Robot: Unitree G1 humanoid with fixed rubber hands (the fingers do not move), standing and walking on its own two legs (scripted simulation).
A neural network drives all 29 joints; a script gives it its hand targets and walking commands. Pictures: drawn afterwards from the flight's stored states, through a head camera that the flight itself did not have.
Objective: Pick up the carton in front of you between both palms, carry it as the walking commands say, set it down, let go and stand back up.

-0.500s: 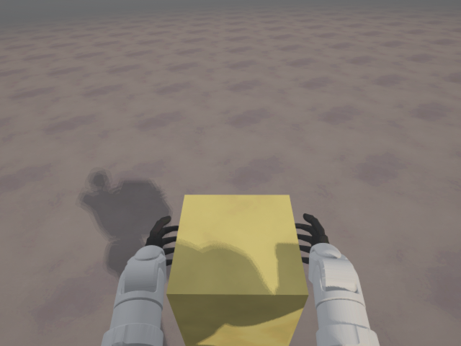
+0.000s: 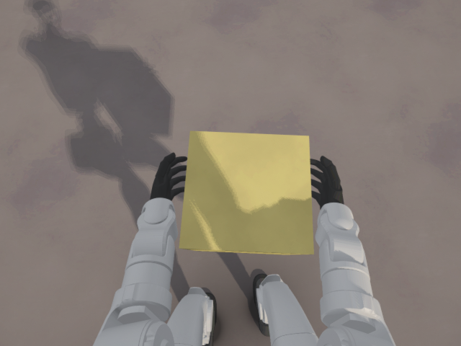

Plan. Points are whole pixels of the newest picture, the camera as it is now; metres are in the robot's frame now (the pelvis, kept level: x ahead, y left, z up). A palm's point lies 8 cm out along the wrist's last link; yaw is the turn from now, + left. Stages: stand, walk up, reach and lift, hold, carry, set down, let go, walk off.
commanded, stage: set down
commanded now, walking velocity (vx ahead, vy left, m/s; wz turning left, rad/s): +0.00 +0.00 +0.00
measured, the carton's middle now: (244, 202) +0.37 -0.04 -0.15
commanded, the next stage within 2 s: none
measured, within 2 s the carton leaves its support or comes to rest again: rests again in 1.98 s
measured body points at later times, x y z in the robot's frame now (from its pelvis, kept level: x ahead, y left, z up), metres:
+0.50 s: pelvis -0.02 +0.01 -0.12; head +0.23 -0.02 +0.25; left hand +0.45 +0.08 -0.21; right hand +0.41 -0.22 -0.21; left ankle +0.03 +0.11 -0.68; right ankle +0.08 -0.11 -0.68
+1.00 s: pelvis -0.05 +0.00 -0.24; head +0.27 -0.03 +0.07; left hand +0.50 +0.06 -0.36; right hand +0.44 -0.24 -0.36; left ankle +0.03 +0.11 -0.68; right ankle +0.08 -0.11 -0.68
